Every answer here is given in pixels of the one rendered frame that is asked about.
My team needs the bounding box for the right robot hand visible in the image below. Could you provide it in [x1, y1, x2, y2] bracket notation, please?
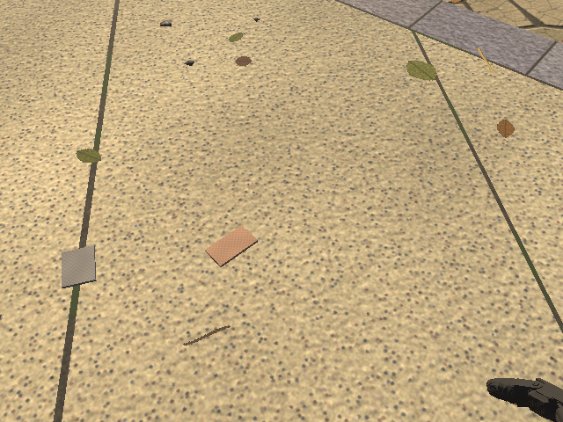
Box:
[486, 378, 563, 422]

